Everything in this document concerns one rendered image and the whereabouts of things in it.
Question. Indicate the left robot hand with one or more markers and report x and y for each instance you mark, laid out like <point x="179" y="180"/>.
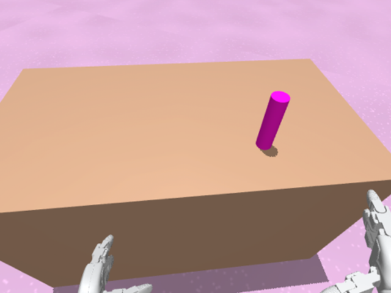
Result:
<point x="96" y="273"/>

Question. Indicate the can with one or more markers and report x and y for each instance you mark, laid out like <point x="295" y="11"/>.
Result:
<point x="276" y="108"/>

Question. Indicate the right robot hand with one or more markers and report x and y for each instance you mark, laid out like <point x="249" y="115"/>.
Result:
<point x="377" y="221"/>

